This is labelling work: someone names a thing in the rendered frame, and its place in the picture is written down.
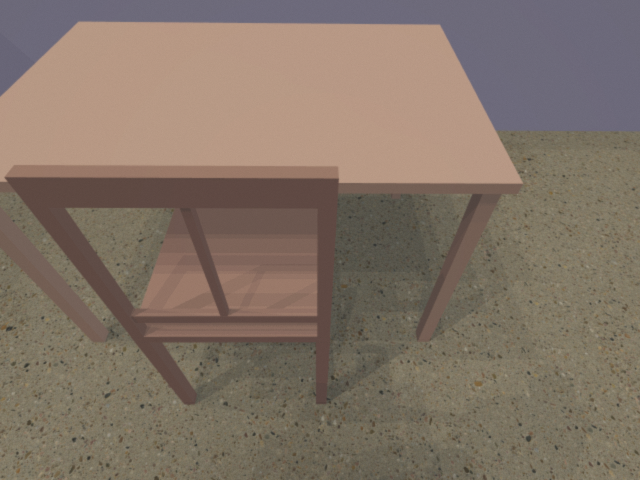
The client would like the table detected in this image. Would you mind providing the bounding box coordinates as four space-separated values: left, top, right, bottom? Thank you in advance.
0 22 523 342

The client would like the chair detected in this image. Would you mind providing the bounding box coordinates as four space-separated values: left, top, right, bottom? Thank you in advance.
4 165 339 405

